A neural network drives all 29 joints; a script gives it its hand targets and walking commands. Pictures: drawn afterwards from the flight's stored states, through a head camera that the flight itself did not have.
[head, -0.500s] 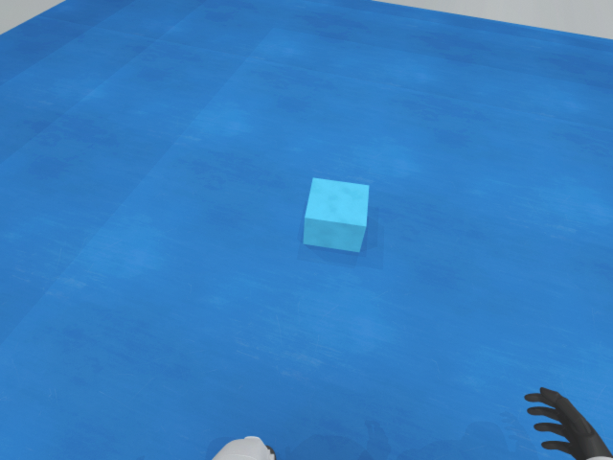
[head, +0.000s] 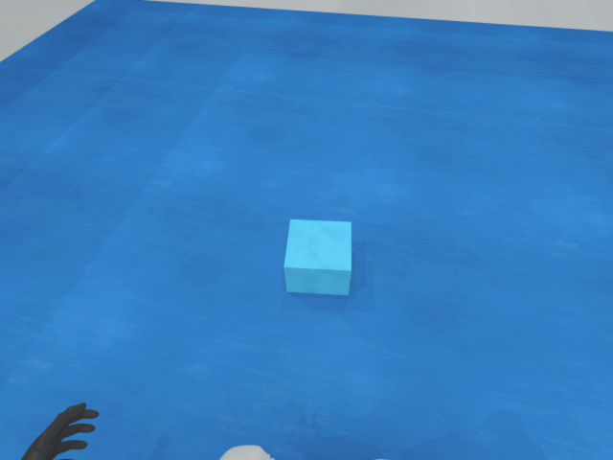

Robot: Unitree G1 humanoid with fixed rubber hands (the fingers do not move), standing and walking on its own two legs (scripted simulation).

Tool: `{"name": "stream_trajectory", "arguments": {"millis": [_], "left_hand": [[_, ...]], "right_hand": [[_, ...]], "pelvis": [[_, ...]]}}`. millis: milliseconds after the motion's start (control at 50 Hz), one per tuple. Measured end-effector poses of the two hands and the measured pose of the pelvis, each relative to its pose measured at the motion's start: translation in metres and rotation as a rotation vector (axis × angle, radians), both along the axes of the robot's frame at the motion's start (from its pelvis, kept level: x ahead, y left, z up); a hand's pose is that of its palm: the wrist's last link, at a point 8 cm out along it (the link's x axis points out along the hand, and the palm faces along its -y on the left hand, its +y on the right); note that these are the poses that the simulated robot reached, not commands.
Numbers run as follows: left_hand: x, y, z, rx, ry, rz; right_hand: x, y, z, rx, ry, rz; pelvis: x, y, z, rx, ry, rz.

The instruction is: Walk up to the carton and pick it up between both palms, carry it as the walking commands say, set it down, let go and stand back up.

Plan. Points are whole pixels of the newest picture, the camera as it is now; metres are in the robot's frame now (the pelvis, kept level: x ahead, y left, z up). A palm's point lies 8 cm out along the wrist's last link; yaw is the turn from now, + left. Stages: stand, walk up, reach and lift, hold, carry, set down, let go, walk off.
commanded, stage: walk up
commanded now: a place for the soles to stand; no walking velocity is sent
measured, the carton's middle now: (318, 256) +0.88 -0.02 -0.68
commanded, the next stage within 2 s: none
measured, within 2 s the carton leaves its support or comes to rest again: neither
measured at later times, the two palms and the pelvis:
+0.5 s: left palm (113, 337) +0.30 +0.31 -0.07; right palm (590, 406) +0.20 -0.36 -0.06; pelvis +0.17 +0.00 +0.00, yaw -2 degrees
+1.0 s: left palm (129, 316) +0.36 +0.32 -0.11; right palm (510, 282) +0.40 -0.33 -0.08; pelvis +0.28 +0.00 -0.01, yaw -1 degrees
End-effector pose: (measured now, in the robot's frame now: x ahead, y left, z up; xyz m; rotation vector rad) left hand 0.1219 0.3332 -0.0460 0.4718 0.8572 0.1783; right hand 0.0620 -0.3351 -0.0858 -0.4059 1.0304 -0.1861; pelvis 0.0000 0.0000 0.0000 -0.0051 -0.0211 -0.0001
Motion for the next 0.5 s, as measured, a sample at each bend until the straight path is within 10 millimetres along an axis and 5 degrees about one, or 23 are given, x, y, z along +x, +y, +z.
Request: {"name": "stream_trajectory", "arguments": {"millis": [120,220,380,500], "left_hand": [[-0.004,0.020,-0.003,-0.001,0.070,0.066],[0.015,0.035,-0.032,-0.027,0.127,0.089],[0.104,0.004,-0.041,-0.087,0.140,-0.010],[0.180,-0.020,-0.028,-0.068,0.080,-0.066]], "right_hand": [[0.073,0.017,0.012,0.010,-0.027,0.079],[0.122,0.019,0.021,-0.066,-0.097,0.098],[0.131,-0.002,0.042,-0.118,-0.074,-0.014],[0.140,-0.027,0.025,-0.093,-0.004,-0.056]], "pelvis": [[0.041,0.007,0.005,0.001,0.005,0.004],[0.080,0.022,-0.009,0.011,0.001,0.003],[0.131,0.016,0.001,0.019,0.004,-0.027],[0.172,-0.004,-0.002,0.011,0.006,-0.028]]}}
